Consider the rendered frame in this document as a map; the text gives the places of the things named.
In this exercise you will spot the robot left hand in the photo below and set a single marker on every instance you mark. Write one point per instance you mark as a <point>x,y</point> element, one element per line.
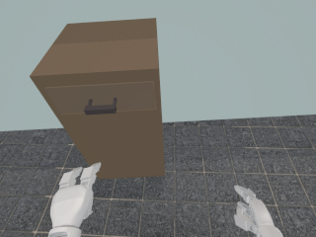
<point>73,203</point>

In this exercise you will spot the right robot forearm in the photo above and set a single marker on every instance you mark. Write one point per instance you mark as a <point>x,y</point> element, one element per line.
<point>268,231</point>

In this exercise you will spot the drawer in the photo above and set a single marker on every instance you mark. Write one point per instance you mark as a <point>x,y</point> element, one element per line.
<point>130,96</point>

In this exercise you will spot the handle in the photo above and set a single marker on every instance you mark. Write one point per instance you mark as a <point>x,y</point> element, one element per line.
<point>100,109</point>

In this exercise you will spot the robot right hand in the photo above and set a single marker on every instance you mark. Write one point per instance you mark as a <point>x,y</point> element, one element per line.
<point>250,217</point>

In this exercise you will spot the cabinet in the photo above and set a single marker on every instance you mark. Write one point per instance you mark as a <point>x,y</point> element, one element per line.
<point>128,144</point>

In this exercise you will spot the left robot forearm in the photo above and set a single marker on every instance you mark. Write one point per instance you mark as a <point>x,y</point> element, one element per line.
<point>65,231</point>

